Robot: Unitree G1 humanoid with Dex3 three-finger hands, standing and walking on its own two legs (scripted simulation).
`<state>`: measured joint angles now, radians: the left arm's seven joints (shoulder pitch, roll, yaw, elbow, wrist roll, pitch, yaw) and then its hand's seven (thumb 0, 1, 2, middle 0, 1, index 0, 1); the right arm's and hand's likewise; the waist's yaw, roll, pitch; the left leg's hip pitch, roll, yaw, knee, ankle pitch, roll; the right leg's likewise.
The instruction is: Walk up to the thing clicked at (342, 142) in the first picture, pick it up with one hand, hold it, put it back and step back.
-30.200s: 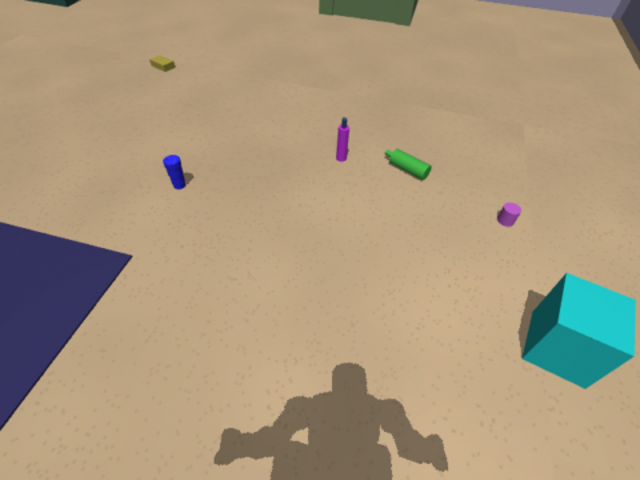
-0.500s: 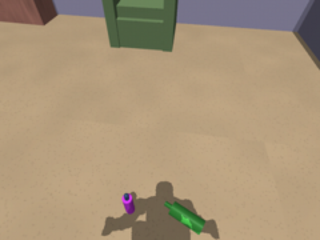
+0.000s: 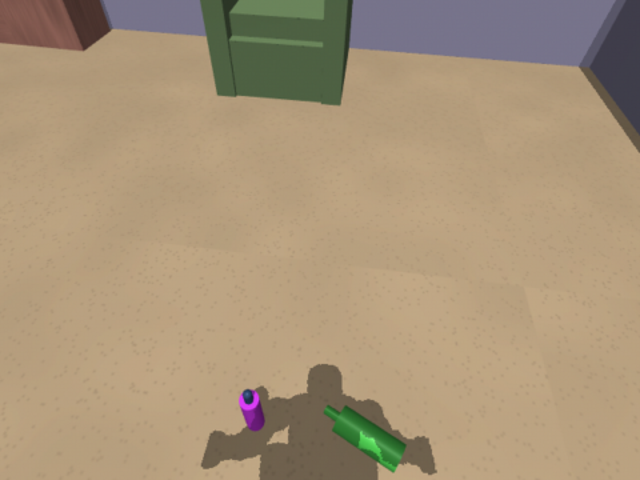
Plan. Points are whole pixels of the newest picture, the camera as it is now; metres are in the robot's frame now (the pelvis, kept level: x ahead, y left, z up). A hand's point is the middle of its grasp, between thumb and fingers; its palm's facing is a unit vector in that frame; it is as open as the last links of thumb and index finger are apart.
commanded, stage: step back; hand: left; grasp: from the side
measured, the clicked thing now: (251, 408) +0.42 +0.18 -0.66
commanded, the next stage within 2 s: none
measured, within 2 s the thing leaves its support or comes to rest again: neither
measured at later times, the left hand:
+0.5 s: hand out of the picture +0.07 +0.30 -0.18, palm faces -0.05 -0.93 -0.37, open 7.3 cm
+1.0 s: hand out of the picture -0.06 +0.30 -0.17, palm faces +0.00 -0.92 -0.39, open 7.4 cm
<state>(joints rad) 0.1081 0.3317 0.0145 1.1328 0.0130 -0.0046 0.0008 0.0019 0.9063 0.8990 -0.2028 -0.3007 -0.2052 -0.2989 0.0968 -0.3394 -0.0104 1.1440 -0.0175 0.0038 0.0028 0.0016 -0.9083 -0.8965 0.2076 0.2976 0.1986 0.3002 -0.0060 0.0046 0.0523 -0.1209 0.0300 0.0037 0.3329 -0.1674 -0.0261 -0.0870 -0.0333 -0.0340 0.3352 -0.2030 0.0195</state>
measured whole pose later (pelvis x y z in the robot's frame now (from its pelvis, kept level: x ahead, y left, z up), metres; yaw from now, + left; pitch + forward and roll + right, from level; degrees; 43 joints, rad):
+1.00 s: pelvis -0.19 +0.04 -0.03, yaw +1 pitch -1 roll +0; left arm 0.11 0.37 0.06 0.77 0.02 0.04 0.02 0.00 0.90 0.90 -0.21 -0.30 -0.21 -0.30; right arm 0.17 -0.41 -0.05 0.88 -0.01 0.04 -0.02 0.00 -0.91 -0.90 0.21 0.30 0.20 0.30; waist 0.00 0.01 0.18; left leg -0.27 -0.04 -0.05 0.70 -0.42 -0.01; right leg -0.37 -0.03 -0.02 0.67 -0.28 0.01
